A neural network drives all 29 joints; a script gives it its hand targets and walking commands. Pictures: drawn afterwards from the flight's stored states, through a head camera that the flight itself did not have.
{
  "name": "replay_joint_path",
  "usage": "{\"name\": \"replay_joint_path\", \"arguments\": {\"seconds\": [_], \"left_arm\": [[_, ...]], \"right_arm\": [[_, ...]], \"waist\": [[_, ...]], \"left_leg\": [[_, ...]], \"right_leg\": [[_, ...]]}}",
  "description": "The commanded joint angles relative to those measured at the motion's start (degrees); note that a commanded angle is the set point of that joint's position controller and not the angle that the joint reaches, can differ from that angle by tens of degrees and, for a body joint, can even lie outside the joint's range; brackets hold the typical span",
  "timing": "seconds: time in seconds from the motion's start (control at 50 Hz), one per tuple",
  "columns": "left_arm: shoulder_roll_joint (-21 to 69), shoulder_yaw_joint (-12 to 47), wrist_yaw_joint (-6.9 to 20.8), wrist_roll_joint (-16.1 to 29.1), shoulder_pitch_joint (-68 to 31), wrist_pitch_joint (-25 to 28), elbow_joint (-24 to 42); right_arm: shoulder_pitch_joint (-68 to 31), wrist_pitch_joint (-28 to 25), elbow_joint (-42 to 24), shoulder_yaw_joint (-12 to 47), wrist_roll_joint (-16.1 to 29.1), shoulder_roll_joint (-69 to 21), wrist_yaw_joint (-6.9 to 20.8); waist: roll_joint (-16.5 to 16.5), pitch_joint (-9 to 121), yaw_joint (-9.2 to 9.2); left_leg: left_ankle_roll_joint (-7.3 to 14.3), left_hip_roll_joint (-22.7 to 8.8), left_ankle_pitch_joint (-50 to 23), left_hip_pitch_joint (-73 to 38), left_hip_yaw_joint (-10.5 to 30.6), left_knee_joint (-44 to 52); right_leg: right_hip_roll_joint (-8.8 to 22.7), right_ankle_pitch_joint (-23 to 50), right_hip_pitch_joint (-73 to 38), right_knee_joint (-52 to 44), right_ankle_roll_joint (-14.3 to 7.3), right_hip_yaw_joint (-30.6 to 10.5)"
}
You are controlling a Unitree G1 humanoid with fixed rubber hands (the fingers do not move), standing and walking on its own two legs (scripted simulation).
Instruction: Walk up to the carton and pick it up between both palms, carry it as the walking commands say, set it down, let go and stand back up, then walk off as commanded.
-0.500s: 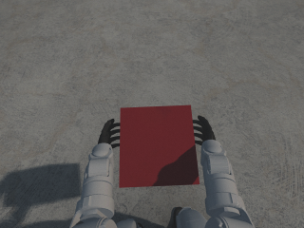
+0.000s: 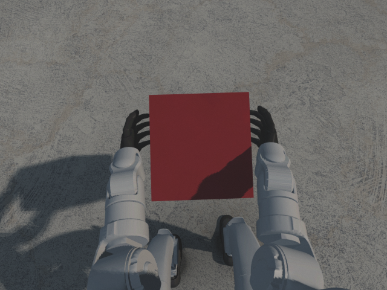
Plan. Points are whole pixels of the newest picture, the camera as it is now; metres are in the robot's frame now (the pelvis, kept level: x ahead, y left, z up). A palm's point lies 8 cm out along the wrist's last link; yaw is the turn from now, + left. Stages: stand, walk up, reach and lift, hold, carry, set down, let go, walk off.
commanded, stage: set down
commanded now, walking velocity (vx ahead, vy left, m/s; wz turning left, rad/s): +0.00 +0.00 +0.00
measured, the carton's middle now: (198, 147) +0.40 -0.01 -0.14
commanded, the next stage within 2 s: none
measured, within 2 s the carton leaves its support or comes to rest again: neither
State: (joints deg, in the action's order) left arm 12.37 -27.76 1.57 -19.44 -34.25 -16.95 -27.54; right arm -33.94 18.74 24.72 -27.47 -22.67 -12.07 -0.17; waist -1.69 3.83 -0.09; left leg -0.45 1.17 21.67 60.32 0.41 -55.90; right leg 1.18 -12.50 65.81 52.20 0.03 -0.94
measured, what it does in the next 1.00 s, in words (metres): lowers itself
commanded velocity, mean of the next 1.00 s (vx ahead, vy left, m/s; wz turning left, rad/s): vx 0.00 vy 0.00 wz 0.00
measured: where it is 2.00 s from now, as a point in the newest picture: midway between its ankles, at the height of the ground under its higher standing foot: (201, 259)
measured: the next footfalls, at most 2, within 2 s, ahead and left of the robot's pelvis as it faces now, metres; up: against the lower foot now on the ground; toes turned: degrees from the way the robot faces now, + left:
none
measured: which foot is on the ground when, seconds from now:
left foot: down 0.00-1.00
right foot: down 0.00-1.00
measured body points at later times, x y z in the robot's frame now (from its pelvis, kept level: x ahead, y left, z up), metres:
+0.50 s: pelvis +0.00 +0.00 -0.08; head +0.22 -0.02 +0.32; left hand +0.43 +0.13 -0.15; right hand +0.42 -0.16 -0.16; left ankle +0.04 +0.13 -0.66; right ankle +0.10 -0.12 -0.66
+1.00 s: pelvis -0.02 +0.00 -0.16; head +0.23 -0.02 +0.21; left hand +0.45 +0.13 -0.23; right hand +0.45 -0.16 -0.24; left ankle +0.04 +0.13 -0.66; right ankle +0.10 -0.12 -0.66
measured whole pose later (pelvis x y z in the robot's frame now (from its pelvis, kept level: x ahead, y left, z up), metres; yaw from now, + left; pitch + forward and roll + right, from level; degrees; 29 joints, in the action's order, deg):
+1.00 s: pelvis -0.02 +0.00 -0.16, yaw +3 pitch +45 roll +3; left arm 7.3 -26.9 -4.2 -13.9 -49.7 -16.6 -33.6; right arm -50.2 19.2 33.3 -26.1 -16.7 -4.3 -4.8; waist -1.4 13.4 -0.7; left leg -1.2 2.7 32.4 105.5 0.1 -92.5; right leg 0.2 -21.7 112.0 88.4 1.0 -3.1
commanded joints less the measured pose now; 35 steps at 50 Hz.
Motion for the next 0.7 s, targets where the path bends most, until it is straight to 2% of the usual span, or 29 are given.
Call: {"name": "replay_joint_path", "arguments": {"seconds": [0.0,0.12,0.22,0.32,0.44,0.68], "left_arm": [[49.9,32.5,16.6,7.2,-30.4,0.4,-6.5],[49.9,32.6,16.6,8.0,-30.7,0.4,-6.6],[50.1,34.7,15.7,9.3,-30.8,1.0,-5.6],[50.4,37.1,14.7,10.8,-31.5,1.3,-4.8],[50.0,37.5,13.6,11.6,-33.7,1.2,-5.9],[48.4,33.8,12.1,12.0,-41.4,0.7,-9.9]], "right_arm": [[-28.1,-0.1,8.5,33.2,7.4,-51.8,16.3],[-28.5,-0.2,8.8,33.0,7.7,-51.6,16.2],[-28.6,-0.9,8.1,35.0,9.2,-51.8,15.6],[-29.7,-1.3,7.4,37.3,11.1,-51.6,14.5],[-32.9,-1.4,7.6,38.1,12.5,-50.3,13.4],[-42.0,-1.2,10.6,35.7,13.6,-48.3,12.0]], "waist": [[2.9,39.7,-0.27],[3.0,44.4,-0.38],[2.7,50.3,-0.05],[2.7,54.9,0.14],[3.2,56.6,-0.06],[3.9,57.7,-0.26]], "left_leg": [[1.6,7.0,-2.6,-0.4,0.5,6.5],[1.2,7.4,-6.7,4.4,0.5,1.6],[0.4,7.9,-11.5,7.6,0.2,-3.1],[-0.2,8.4,-13.1,11.2,-0.1,-7.4],[-0.4,8.7,-10.3,16.6,-0.5,-11.5],[-0.2,9.3,-1.2,26.9,-1.7,-18.1]], "right_leg": [[-7.6,2.8,-32.2,-0.3,0.0,-1.1],[-8.1,7.2,-26.4,5.0,0.2,-0.4],[-8.7,12.1,-22.5,9.5,0.5,-0.3],[-9.1,14.1,-19.3,13.4,0.9,-0.3],[-9.4,11.3,-14.8,17.3,1.3,0.0],[-9.7,2.9,-7.0,24.4,1.5,0.8]]}}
